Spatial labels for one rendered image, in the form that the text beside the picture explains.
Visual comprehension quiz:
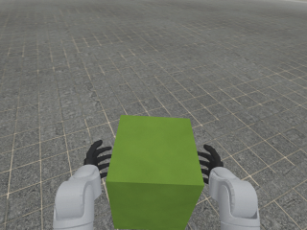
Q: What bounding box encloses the carton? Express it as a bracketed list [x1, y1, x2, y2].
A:
[106, 115, 204, 230]

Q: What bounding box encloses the left robot forearm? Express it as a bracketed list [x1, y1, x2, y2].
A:
[53, 164, 102, 230]

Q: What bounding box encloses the right robot forearm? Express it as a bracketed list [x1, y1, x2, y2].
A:
[208, 167, 260, 230]

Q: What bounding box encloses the robot right hand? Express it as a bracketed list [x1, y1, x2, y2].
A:
[197, 144, 224, 185]

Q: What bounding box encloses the robot left hand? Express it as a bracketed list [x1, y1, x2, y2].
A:
[83, 140, 112, 178]

